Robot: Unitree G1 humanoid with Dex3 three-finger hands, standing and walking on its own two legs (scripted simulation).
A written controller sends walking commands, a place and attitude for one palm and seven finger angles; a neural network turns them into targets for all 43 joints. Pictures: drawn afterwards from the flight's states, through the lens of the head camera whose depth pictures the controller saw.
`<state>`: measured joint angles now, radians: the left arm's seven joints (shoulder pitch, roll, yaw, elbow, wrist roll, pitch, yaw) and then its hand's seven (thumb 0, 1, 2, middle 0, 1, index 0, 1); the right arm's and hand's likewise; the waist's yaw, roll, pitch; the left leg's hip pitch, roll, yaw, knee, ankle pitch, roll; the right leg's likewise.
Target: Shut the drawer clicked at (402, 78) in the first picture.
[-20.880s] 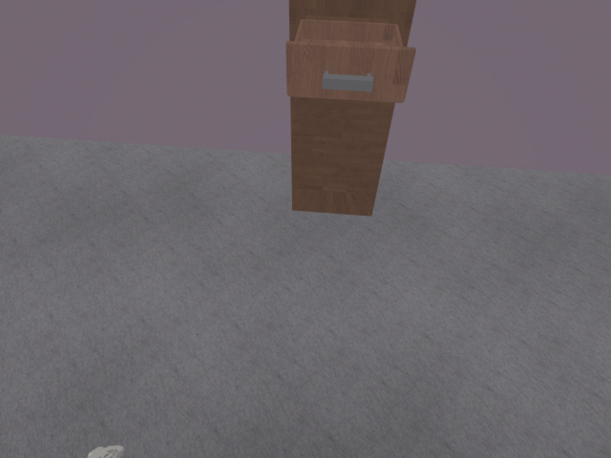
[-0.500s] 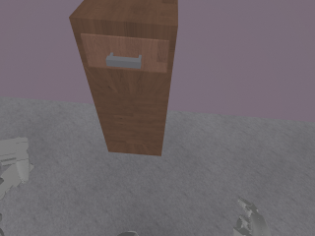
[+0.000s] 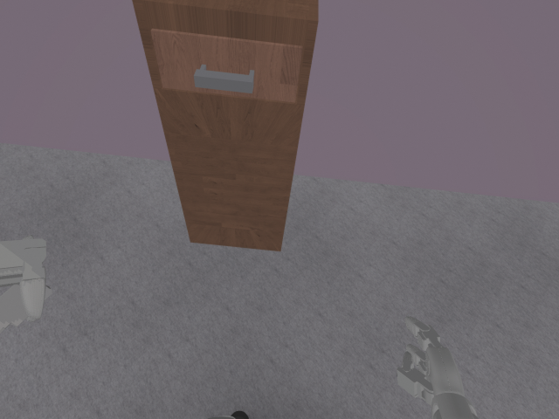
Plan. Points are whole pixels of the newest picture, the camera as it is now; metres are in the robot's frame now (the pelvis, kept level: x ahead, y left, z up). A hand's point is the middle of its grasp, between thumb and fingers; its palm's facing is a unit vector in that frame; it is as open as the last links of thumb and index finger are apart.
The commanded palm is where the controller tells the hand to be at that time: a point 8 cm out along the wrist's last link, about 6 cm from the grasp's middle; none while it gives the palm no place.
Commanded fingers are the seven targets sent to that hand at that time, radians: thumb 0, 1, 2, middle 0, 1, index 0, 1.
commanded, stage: stop stepping back and stand still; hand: left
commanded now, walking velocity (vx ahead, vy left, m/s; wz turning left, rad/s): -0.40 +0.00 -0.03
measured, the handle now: (226, 76) +0.80 +0.18 +0.03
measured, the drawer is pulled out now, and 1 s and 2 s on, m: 0.00 0.00 0.00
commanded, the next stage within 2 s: let the arm hang, fingers relaxed in 0.78 s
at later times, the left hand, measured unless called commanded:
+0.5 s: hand out of the picture +0.09 +0.24 +0.15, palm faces +0.39 -0.84 -0.38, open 3.3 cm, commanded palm +0.03 +0.28 +0.18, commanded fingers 0.00 0.90 0.90 -1.40 -1.60 -1.40 -1.60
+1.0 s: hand out of the picture +0.09 +0.24 -0.01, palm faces +0.19 -0.90 -0.39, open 3.1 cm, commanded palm none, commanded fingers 0.00 0.90 0.90 -1.12 -1.30 -1.12 -1.30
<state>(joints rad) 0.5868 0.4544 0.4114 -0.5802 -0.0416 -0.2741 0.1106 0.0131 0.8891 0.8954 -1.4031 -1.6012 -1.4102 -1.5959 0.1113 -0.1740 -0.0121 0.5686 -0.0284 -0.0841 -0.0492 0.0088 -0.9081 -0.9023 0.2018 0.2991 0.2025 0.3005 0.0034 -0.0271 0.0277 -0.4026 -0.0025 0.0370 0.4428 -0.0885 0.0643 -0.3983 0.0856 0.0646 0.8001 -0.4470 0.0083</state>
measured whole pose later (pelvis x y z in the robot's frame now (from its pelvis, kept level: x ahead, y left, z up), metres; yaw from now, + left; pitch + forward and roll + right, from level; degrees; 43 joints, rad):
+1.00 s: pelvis -0.12 +0.01 -0.02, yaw +2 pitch +1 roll +1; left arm 0.33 0.26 0.17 0.10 0.04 -0.01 0.04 0.00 0.90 0.90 -1.36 -1.56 -1.37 -1.56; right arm 0.19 -0.27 -0.02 0.73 -0.05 -0.05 0.00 0.01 -0.91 -0.90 0.20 0.30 0.20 0.30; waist -0.03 0.03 -0.02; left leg -0.38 -0.02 0.00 0.63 -0.27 0.01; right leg -0.44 -0.01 0.00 0.86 -0.50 0.01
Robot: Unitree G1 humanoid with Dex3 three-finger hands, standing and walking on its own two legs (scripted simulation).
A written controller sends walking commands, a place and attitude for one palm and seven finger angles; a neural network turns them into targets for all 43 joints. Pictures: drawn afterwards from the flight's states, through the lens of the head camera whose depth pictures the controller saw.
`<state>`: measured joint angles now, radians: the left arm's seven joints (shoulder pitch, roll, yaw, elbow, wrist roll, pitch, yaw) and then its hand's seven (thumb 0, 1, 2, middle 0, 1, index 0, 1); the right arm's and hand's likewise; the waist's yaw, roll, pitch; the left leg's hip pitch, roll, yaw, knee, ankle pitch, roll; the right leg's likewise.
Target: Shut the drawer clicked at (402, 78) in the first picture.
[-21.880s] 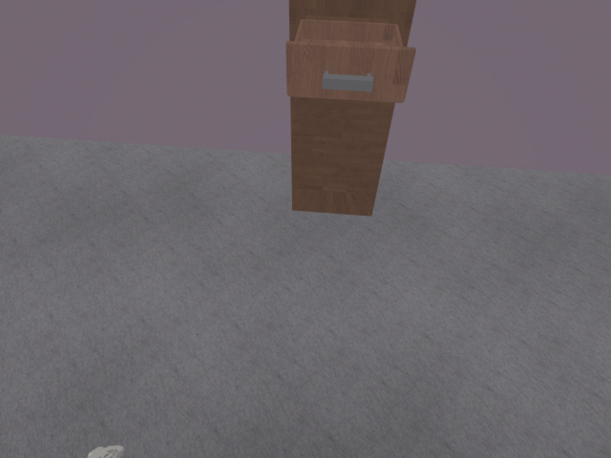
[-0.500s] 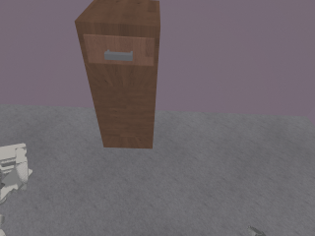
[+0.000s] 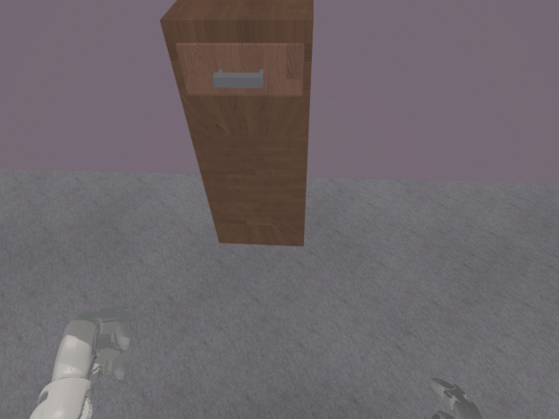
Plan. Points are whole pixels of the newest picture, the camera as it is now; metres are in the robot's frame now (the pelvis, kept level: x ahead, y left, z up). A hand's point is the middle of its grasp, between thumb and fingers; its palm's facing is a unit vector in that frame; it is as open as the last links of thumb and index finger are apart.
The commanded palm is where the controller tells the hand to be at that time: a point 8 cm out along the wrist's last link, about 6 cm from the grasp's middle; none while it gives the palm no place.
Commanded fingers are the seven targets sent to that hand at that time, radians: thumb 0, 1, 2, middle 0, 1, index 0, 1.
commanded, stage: let the arm hang, fingers relaxed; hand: left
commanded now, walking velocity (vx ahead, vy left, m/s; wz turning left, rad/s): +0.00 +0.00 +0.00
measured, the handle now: (239, 76) +0.93 +0.13 +0.05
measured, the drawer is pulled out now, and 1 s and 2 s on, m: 0.00 0.00 0.00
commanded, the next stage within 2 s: look to check the result in 0.98 s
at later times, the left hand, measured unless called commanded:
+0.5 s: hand out of the picture +0.00 +0.20 -0.15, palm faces +0.02 -0.97 -0.24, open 5.7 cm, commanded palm none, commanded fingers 0.00 0.90 0.90 -0.20 -0.30 -0.20 -0.30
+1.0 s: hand out of the picture +0.02 +0.19 -0.16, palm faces +0.01 -0.98 -0.18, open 7.3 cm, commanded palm none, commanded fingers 0.00 0.90 0.90 -0.20 -0.30 -0.20 -0.30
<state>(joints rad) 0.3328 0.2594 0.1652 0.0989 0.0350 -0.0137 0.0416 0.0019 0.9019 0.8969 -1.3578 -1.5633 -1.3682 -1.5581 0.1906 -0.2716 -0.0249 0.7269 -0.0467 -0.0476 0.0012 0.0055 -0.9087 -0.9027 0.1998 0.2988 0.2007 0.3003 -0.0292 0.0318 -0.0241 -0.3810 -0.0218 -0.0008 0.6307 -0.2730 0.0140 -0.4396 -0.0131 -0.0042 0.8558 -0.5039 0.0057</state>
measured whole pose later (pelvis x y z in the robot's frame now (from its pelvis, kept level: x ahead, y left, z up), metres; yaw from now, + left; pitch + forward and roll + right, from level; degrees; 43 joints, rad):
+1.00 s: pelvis +0.01 +0.02 +0.02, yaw -1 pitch -2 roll +0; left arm 0.26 0.14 0.02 1.14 0.02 0.00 0.03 0.00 0.91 0.90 -0.20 -0.30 -0.20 -0.30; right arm 0.30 -0.13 -0.02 1.12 -0.02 0.01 -0.03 0.00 -0.91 -0.90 0.20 0.30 0.20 0.30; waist -0.01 0.01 0.04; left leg -0.20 -0.02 0.01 0.42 -0.19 0.03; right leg -0.18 0.00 0.02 0.42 -0.22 0.01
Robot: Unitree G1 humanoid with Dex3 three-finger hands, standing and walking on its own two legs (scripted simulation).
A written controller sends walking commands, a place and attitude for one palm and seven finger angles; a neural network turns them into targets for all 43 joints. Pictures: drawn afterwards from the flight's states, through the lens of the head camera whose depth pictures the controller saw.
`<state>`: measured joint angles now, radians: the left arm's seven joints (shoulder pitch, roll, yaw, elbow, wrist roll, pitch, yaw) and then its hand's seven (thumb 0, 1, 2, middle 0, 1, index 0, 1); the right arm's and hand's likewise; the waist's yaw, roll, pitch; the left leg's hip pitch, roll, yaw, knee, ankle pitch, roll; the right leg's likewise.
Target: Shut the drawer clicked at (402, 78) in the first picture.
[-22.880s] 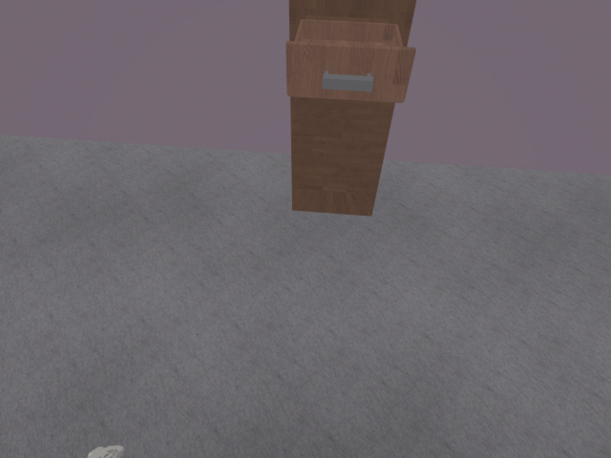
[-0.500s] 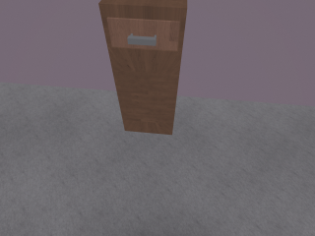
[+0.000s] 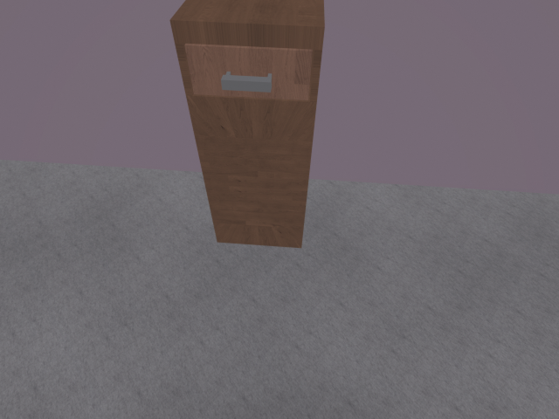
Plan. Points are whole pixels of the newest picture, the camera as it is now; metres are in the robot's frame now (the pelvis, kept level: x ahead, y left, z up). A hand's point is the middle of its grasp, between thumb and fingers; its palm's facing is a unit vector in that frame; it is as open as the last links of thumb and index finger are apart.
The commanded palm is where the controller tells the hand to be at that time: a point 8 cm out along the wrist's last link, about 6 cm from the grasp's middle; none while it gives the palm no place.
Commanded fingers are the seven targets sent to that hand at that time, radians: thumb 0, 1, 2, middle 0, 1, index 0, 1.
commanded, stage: look to check the result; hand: left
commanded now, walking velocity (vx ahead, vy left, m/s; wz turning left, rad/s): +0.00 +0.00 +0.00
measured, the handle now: (247, 79) +0.91 +0.13 +0.03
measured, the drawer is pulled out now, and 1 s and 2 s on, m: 0.00 0.00 0.00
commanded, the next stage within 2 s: stand and wait in 0.54 s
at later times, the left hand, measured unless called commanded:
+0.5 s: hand out of the picture +0.02 +0.18 -0.17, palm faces +0.02 -0.98 -0.22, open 7.3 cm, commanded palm none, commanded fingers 0.00 0.90 0.90 -0.20 -0.30 -0.20 -0.30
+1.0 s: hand out of the picture +0.05 +0.19 -0.17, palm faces +0.01 -0.97 -0.25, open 7.3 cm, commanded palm none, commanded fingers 0.00 0.90 0.90 -0.20 -0.30 -0.20 -0.30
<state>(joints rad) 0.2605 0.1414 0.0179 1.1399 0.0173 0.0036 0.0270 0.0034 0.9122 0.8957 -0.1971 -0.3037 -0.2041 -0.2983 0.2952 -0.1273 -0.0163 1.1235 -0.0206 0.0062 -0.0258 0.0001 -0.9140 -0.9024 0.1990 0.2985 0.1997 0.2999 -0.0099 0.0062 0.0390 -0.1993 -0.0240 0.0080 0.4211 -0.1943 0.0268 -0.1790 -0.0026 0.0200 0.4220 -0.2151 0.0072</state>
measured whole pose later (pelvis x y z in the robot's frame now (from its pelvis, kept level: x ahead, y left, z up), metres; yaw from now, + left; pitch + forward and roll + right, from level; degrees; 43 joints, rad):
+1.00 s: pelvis +0.01 -0.01 +0.00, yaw +0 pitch -1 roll +0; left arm 0.18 0.22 0.03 1.14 0.01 -0.01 0.02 0.00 0.91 0.90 -0.20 -0.30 -0.20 -0.30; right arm 0.20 -0.21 -0.02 1.13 -0.02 0.00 -0.02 0.00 -0.91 -0.90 0.20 0.30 0.20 0.30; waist -0.01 0.01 0.06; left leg -0.16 0.00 0.00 0.38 -0.19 0.00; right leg -0.14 0.02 0.02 0.37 -0.21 -0.01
